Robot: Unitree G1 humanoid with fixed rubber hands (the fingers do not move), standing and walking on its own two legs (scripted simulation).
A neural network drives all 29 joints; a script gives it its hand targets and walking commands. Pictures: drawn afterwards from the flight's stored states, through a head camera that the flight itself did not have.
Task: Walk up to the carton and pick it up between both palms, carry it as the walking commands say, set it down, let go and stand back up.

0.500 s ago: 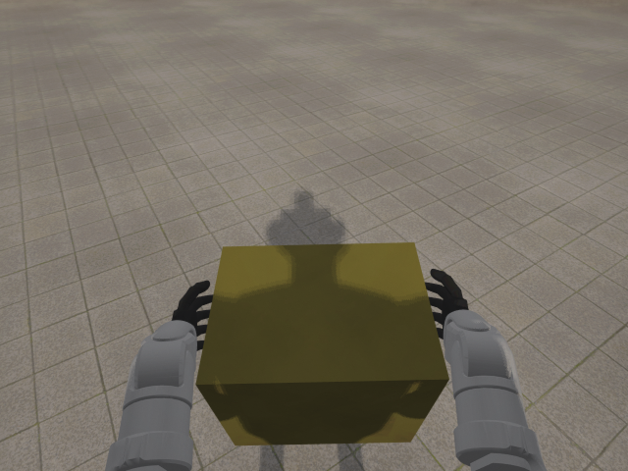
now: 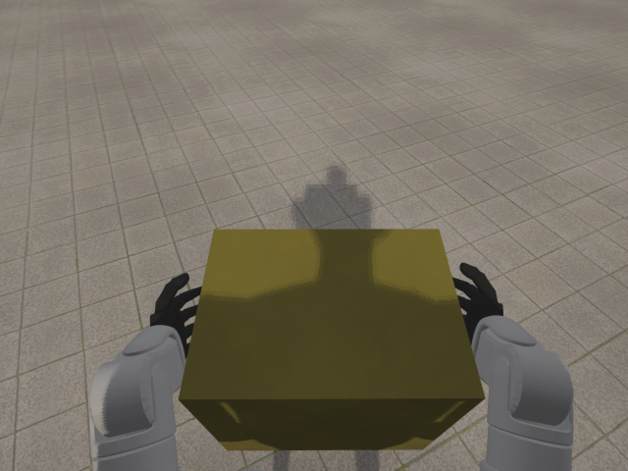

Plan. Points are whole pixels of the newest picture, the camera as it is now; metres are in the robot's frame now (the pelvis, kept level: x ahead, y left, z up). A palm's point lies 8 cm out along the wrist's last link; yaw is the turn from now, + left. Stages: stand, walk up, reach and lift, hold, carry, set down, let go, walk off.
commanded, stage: carry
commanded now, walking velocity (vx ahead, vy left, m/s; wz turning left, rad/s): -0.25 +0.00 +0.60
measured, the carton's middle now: (325, 347) +0.26 -0.02 +0.03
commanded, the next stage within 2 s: none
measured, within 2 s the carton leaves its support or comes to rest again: neither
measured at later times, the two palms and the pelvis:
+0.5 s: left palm out of the picture +0.05 +0.26 +0.09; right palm (419, 444) +0.13 -0.09 +0.10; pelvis -0.15 +0.03 +0.01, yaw +12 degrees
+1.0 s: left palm out of the picture -0.22 +0.31 +0.07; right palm out of the picture -0.03 +0.01 +0.09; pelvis -0.31 +0.04 -0.01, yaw +33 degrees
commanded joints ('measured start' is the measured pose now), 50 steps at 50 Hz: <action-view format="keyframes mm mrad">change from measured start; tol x32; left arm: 1 -390 -721 -727 -301 -287 -1 -65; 50 -476 -768 -857 -297 -350 -11 -91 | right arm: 1 -456 866 831 -271 380 28 69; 50 -376 807 774 -250 311 22 70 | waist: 1 30 -193 -238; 4 33 -335 -212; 9 19 329 -112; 25 23 197 -357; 29 21 -323 -259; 50 22 207 -81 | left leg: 1 84 58 97 -72 48 -28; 6 285 28 144 -505 128 -4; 9 307 443 -577 -817 491 148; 19 470 221 -425 -743 744 144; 26 189 122 -318 -852 237 16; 30 -72 18 22 148 -50 -43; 33 7 12 20 299 108 -33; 46 328 98 -36 -715 18 26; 47 312 367 -478 -812 215 99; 50 273 293 -358 -687 692 138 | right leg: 1 115 -251 -14 -128 427 -145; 9 -355 -15 -52 480 -398 57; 12 -278 -33 27 626 -198 26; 27 457 -24 68 -338 -104 -37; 29 176 -509 322 -440 -160 -182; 43 45 -340 -60 -267 -58 -79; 50 -360 -64 3 591 -213 92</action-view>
